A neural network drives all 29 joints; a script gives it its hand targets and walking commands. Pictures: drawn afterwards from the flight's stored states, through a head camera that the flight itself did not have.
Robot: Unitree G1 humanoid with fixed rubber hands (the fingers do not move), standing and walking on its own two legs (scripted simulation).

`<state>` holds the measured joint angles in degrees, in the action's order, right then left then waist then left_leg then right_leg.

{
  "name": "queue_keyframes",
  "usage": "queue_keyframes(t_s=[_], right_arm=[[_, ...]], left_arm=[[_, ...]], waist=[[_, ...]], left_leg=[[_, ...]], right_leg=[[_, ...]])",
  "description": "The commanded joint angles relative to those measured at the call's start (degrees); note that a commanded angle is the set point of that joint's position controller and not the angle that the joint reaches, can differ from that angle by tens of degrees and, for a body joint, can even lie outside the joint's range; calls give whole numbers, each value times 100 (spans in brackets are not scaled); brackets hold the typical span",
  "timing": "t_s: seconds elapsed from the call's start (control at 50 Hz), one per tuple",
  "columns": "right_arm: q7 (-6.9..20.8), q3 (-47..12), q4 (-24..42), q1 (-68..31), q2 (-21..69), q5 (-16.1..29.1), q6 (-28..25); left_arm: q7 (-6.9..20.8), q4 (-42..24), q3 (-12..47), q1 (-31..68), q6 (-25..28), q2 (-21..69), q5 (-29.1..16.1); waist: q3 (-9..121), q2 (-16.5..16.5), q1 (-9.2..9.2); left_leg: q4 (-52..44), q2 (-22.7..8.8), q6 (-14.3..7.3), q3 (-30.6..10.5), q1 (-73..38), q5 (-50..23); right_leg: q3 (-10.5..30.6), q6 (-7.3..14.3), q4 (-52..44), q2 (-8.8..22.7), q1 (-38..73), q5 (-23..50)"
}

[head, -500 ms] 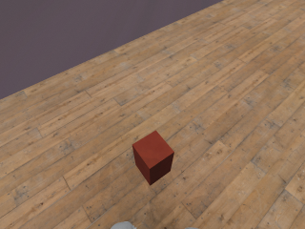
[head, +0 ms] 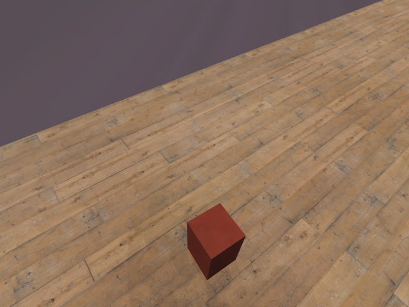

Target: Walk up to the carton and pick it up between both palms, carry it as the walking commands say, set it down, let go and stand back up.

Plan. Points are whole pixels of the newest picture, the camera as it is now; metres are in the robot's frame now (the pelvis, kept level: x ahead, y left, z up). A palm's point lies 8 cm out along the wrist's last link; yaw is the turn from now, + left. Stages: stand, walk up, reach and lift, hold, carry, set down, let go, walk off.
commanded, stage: walk up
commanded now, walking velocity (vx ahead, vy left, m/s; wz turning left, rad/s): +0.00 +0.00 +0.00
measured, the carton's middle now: (213, 242) +0.48 -0.04 -0.63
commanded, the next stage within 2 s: none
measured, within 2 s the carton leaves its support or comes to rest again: neither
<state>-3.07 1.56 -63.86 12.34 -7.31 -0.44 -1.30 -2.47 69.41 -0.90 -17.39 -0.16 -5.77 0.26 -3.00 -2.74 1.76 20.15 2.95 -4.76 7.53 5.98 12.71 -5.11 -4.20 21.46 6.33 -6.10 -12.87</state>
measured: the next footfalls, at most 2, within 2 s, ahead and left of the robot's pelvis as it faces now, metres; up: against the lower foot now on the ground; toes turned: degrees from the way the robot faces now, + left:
right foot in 1.04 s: +0.19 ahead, -0.27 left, +0.00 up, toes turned +12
left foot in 1.58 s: +0.09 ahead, -0.11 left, +0.00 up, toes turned +27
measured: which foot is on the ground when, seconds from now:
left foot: down 0.00-1.00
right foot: down 0.00-0.54, up 0.56-1.00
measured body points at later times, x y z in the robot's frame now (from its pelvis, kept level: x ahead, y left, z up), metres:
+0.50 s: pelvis +0.01 +0.00 +0.00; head +0.02 +0.01 +0.45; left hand -0.02 +0.20 -0.17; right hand -0.04 -0.19 -0.16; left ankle -0.01 +0.06 -0.74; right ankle -0.02 -0.16 -0.74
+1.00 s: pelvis +0.07 -0.12 -0.01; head +0.11 -0.10 +0.44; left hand +0.17 +0.15 -0.14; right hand +0.02 -0.40 -0.13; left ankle -0.01 +0.06 -0.74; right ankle +0.15 -0.27 -0.73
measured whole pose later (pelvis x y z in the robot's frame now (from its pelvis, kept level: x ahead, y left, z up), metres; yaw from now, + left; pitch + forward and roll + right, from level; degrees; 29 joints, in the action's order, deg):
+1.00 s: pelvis +0.07 -0.12 -0.01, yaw +14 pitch +3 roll -2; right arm -3.5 4.6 -59.8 25.8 -11.9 -2.9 0.7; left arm 0.7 48.0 -3.5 -6.0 -3.5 -14.3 1.5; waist -2.8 0.0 -7.3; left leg 27.0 -6.0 5.8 -10.3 12.4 18.1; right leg -1.2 -3.9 33.2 2.3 -23.2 -12.1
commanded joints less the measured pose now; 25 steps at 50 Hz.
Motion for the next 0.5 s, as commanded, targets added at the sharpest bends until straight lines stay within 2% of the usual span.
queue_keyframes(t_s=[0.0,0.02,0.04,0.06,0.08,0.1,0.12,0.14,0.16,0.18,0.2,0.22,0.24,0.26,0.28,0.3,0.32,0.34,0.36,0.38,0.4,0.42,0.44,0.46,0.48], right_arm=[[23,29,12,558,-527,-54,-57],[19,43,-53,602,-460,-55,-39],[26,-27,-53,639,-318,-65,-31],[24,-1,-58,637,-404,-26,-35],[12,-49,-152,707,-239,-1,-53],[16,-51,-99,623,-304,-31,-75],[11,-2,-194,778,-306,-26,-61],[16,-13,-154,788,-342,28,-69],[22,-45,-235,890,-264,25,-59],[7,-85,-180,862,-204,-20,-60],[18,-47,-282,1010,-436,-44,-55],[7,-22,-287,951,-323,-17,-80],[8,10,-292,1075,-440,-51,-57],[10,-18,-292,1056,-353,-113,-61],[17,-26,-222,1105,-295,-61,-40],[2,-11,-374,1240,-274,-4,-60],[-5,-31,-348,1200,-377,-39,-47],[35,-23,-370,1254,-266,-1,-78],[2,-17,-313,1116,-204,-27,-51],[1,-48,-398,1176,-127,-71,-43],[28,-14,-275,1157,-252,-76,-55],[12,-40,-349,1069,-137,-9,-48],[10,-24,-321,1104,-115,-9,-60],[42,-24,-324,1157,-235,-94,-89],[32,11,-264,1014,-323,-77,-68]], left_arm=[[-55,-62,-49,-531,20,-301,15],[-43,-58,-98,-458,12,-499,68],[-43,-33,-121,-611,-15,-452,12],[-59,-34,-54,-579,-19,-378,31],[-60,-49,-83,-443,-29,-373,47],[-57,76,-68,-650,-28,-265,22],[-37,69,-36,-705,7,-204,23],[-54,-41,-49,-474,-2,-345,-1],[-44,26,-109,-623,-3,-396,46],[-46,-13,-121,-557,-25,-328,10],[-49,-20,-64,-579,-19,-335,7],[-65,-71,-93,-477,-6,-353,7],[-67,-20,-36,-580,-8,-181,12],[-46,-74,-62,-421,-10,-219,52],[-56,-40,-23,-491,-11,-198,3],[-61,-77,-74,-405,26,-240,-12],[-45,-62,-51,-596,17,-179,16],[-53,-151,-95,-364,9,-358,26],[-63,-166,-84,-384,-2,-177,29],[-63,-66,-49,-627,-8,-89,19],[-95,-119,-7,-554,-3,-135,0],[-73,-161,-52,-584,21,-303,45],[-69,-167,-89,-535,43,-254,19],[-51,-172,-101,-524,29,-305,-3],[-54,-83,-78,-700,15,-219,80]], waist=[[38,296,-31],[-107,205,-141],[-72,298,-101],[-107,381,-80],[-505,239,-54],[-57,299,-37],[-64,395,-69],[-259,383,-81],[42,323,-123],[-68,407,-105],[-19,556,-101],[-240,347,-149],[-370,487,-121],[-284,167,-138],[-160,267,-146],[-283,-40,-181],[-223,113,-135],[-278,69,-213],[-392,18,-170],[-363,144,-85],[-232,291,-223],[-70,304,-92],[-163,66,-123],[50,486,-212],[-178,73,-106]], left_leg=[[-427,-1001,133,-899,-253,-2112],[-459,-1022,134,-856,-209,-1992],[-514,-1079,134,-1010,-346,-1925],[-330,-1087,127,-992,-357,-2334],[-412,-1057,154,-1021,31,-2204],[-503,-1110,177,-1056,-108,-1864],[-446,-949,212,-959,7,-1534],[-518,-965,231,-1015,135,-1731],[-505,-1022,274,-1007,-263,-2121],[-539,-1089,294,-1103,-129,-2230],[-439,-975,322,-876,-317,-2253],[-405,-948,261,-948,59,-2245],[-410,-902,275,-766,-4,-2300],[-374,-984,167,-833,13,-2147],[-368,-904,190,-747,19,-1551],[-431,-909,169,-869,320,-1616],[-524,-947,253,-863,165,-1330],[-515,-903,193,-980,180,-1157],[-441,-911,192,-957,172,-1214],[-495,-978,180,-908,220,-1172],[-504,-874,219,-837,278,-1346],[-440,-892,143,-800,39,-1399],[-424,-924,172,-845,107,-1489],[-459,-987,231,-894,70,-1528],[-496,-932,134,-905,104,-1012]], right_leg=[[78,178,-104,166,-238,595],[64,176,-226,172,-311,598],[83,196,-105,150,-457,480],[84,162,-224,173,-344,550],[144,156,-209,205,-351,707],[171,142,-174,133,-209,555],[83,130,-145,120,-112,565],[181,188,-131,205,-202,663],[84,147,-58,147,-175,573],[91,120,-104,108,-345,434],[15,114,-63,127,-289,484],[43,105,-86,174,-309,651],[-20,57,-85,209,-408,625],[-37,34,-124,171,-415,585],[95,69,-173,191,-331,480],[75,75,-49,194,-208,754],[100,102,-81,196,-319,624],[145,141,-123,186,-324,518],[197,129,-160,150,-541,413],[150,148,-229,193,-403,406],[137,84,-129,220,-259,519],[193,157,-140,237,-342,503],[228,205,-112,150,-326,473],[169,169,-112,180,-229,504],[90,141,-179,194,-331,525]])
